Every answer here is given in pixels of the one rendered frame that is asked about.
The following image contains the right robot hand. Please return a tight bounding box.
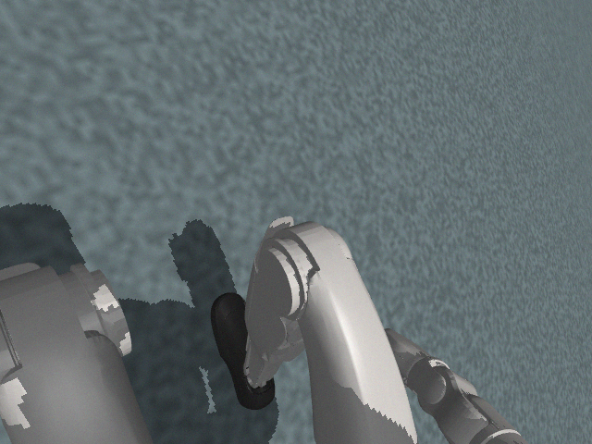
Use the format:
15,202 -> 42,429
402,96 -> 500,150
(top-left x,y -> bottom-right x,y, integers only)
385,328 -> 432,388

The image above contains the right robot foot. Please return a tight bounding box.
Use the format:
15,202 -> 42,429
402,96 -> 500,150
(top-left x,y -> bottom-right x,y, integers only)
211,292 -> 275,410

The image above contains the right robot arm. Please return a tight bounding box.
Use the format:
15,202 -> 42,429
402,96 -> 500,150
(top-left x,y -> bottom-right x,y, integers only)
407,357 -> 529,444

